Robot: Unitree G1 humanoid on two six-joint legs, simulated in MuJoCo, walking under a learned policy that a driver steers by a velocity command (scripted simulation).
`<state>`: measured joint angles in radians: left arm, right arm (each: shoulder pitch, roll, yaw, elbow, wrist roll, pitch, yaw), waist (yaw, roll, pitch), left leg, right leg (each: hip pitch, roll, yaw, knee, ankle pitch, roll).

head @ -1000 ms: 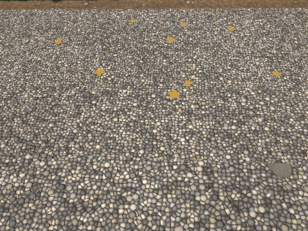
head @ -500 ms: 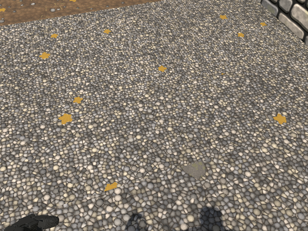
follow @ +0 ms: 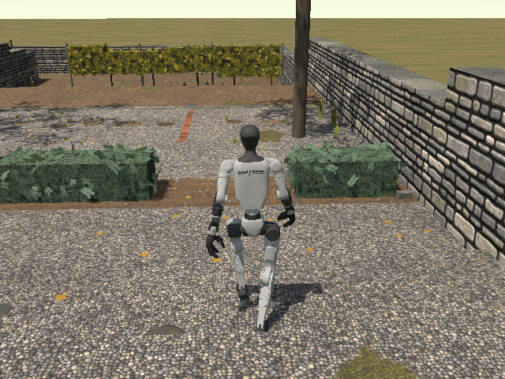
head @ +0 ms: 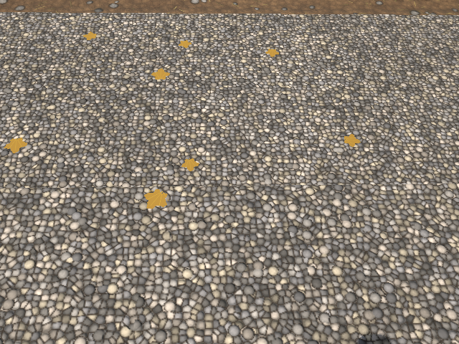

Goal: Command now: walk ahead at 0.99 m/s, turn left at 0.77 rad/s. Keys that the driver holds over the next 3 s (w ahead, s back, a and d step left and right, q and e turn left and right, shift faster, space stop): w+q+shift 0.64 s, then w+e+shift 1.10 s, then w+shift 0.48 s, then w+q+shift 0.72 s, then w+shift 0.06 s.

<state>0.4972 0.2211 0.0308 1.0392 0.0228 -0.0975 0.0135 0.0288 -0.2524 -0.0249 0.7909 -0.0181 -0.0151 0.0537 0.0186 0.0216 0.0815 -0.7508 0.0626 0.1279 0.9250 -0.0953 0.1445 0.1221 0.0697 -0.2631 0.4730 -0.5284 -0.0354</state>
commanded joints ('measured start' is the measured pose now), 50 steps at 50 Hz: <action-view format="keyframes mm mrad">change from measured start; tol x64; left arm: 1 -150 233 39 -117 0 -3 34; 50 34 148 28 -143 -45 24 3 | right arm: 1 207 -107 -27 7 3 8 18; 50 327 -155 -44 -43 -17 -57 -65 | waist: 1 -186 -112 -25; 50 -166 2 -342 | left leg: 1 523 -127 74 -37 -47 66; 6 1018 205 -980 -598 -291 380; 20 438 -86 -575 -386 -169 126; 32 -330 -95 -216 1078 -456 -19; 50 1095 362 -749 -566 -311 145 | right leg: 1 -315 -299 21 58 1582 43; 5 -980 3 264 1284 1 82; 23 -640 -58 326 167 752 45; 30 462 -381 426 265 1671 175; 33 185 -528 907 -71 223 -111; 46 -281 -240 397 14 1264 -105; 50 -855 -99 334 891 180 -82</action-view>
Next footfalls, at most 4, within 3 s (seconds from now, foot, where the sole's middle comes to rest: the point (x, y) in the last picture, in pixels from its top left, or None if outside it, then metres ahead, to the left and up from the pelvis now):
0.08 left None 0.24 0.03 -0.74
0.58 right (254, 271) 0.74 -0.06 -0.92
0.96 left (154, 222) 0.92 0.30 -0.92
1.44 right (172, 162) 1.36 0.30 -1.10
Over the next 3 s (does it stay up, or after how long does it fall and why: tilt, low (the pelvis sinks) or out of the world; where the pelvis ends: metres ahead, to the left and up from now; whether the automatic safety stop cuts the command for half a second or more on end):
stays up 2.58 0.16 -0.34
